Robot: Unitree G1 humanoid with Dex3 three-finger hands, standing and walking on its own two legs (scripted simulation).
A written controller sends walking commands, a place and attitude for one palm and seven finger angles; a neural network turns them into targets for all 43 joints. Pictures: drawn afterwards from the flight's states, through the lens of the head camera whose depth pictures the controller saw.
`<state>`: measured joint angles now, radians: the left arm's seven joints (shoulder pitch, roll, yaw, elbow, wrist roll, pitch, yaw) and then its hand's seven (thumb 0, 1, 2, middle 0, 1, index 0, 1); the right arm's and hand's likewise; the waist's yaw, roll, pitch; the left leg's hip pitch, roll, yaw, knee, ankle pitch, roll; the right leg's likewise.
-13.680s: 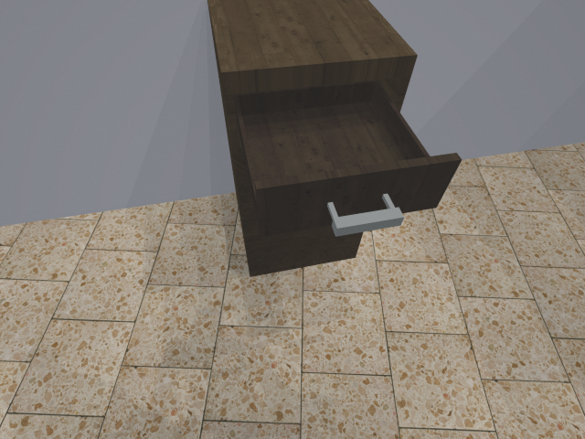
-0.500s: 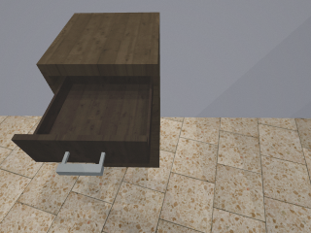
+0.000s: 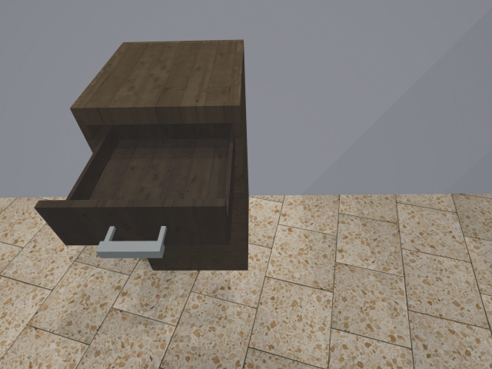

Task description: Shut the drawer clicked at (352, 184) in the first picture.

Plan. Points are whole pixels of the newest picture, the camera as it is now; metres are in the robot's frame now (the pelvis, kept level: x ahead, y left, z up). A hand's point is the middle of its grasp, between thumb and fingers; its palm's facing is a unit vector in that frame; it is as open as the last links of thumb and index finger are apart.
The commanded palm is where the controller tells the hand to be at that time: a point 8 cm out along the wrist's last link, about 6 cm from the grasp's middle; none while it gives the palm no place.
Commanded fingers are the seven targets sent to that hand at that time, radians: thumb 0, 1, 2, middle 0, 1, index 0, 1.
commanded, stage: come to a stop and stand still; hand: left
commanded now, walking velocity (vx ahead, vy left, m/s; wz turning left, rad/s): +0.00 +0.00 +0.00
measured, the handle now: (134, 240) +0.38 +0.26 -0.05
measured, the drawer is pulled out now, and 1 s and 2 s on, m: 0.29 0.29 0.29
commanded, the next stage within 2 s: look again from close up in 0.26 s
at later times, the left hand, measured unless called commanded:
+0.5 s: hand out of the picture -0.01 +0.15 -0.17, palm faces +0.02 -0.99 -0.17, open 7.3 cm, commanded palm none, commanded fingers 0.00 0.90 0.90 -0.20 -0.30 -0.20 -0.30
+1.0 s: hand out of the picture +0.04 +0.16 -0.17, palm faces +0.09 -0.97 -0.20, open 7.3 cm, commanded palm +0.12 +0.21 -0.07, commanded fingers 0.00 0.90 0.90 -0.26 -0.37 -0.26 -0.37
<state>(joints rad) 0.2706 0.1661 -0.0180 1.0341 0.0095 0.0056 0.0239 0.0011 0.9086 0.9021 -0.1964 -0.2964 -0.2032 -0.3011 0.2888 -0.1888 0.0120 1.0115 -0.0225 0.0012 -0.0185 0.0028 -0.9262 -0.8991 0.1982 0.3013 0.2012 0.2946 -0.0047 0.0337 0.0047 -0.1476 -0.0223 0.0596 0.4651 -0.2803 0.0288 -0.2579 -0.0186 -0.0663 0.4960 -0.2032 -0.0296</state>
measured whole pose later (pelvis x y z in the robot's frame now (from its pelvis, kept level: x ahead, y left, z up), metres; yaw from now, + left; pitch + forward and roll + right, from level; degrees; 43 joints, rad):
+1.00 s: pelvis +0.04 -0.01 +0.00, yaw +1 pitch +0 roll +0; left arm 0.33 0.14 -0.01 0.98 -0.03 0.04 0.05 0.02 0.93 0.90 -0.20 -0.30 -0.20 -0.30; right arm 0.30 -0.15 0.02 1.10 0.00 -0.03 -0.04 0.01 -0.92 -0.90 0.20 0.30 0.20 0.29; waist 0.01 0.01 0.03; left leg -0.12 0.00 0.04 0.44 -0.31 0.01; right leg -0.22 0.01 -0.08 0.46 -0.23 -0.03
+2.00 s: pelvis +0.00 +0.00 -0.06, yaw +3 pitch +12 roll -2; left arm 0.62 0.21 0.15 -0.21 -0.26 -0.41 -0.19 0.01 0.90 0.90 -1.06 -1.24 -1.07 -1.24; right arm 0.28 -0.27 -0.02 0.54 0.04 -0.22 -0.05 0.01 -0.91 -0.90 0.20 0.30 0.20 0.30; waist 0.00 0.03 -0.11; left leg -0.70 0.00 -0.01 1.03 -0.53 0.02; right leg -0.76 -0.02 -0.13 0.96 -0.41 -0.04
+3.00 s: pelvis +0.02 +0.01 -0.04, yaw +3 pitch +7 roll -2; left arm 0.57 0.21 0.14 -0.26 -0.25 -0.25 -0.23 0.01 0.90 0.90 -1.39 -1.60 -1.40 -1.60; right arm 0.25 -0.23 0.03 0.56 0.04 -0.29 -0.04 0.01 -0.91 -0.90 0.20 0.30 0.20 0.30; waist 0.02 0.05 -0.10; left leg -0.49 -0.01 0.00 0.85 -0.48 0.04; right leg -0.55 -0.02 -0.12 0.80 -0.37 -0.02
